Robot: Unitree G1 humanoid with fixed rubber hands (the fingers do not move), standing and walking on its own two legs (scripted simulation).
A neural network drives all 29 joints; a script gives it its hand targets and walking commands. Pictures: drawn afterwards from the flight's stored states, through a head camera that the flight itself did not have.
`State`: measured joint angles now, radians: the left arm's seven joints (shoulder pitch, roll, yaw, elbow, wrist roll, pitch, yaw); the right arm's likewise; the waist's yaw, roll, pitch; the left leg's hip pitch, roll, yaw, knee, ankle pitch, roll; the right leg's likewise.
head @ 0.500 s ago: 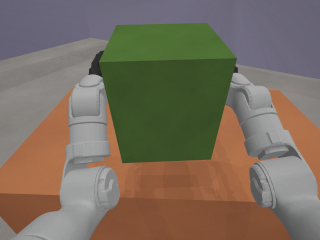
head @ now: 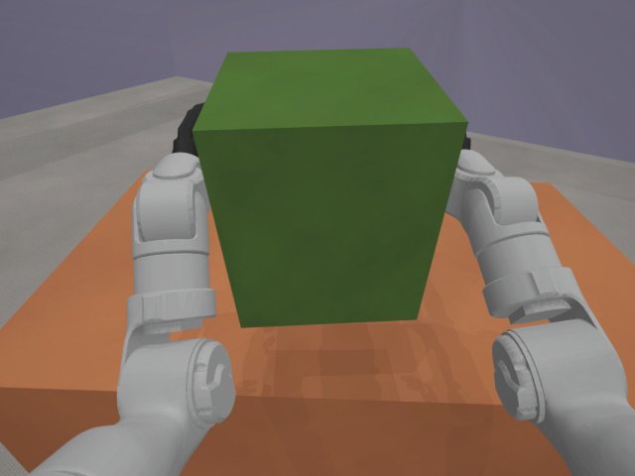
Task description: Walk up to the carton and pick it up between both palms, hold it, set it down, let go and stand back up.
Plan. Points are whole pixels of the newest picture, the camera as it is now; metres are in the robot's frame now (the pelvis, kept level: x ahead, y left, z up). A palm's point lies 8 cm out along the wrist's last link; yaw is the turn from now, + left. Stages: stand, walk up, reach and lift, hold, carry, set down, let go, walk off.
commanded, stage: hold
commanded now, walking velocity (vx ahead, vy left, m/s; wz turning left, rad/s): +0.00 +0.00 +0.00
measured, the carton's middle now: (324, 189) +0.35 +0.00 +0.26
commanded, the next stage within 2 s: none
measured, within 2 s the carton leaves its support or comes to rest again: neither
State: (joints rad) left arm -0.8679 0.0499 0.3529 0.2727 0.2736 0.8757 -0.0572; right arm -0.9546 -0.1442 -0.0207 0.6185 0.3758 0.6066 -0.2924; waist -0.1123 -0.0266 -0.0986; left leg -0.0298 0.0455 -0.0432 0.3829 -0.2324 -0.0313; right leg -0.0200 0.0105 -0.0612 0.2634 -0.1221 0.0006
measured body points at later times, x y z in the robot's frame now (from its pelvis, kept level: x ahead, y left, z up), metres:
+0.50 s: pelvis -0.01 +0.00 +0.00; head -0.09 +0.02 +0.44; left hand +0.38 +0.15 +0.29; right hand +0.37 -0.16 +0.29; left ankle -0.01 +0.13 -0.75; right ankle +0.02 -0.12 -0.75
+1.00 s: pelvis -0.01 +0.00 +0.00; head -0.09 +0.02 +0.44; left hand +0.38 +0.15 +0.29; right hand +0.37 -0.16 +0.29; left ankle -0.01 +0.13 -0.75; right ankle +0.02 -0.12 -0.75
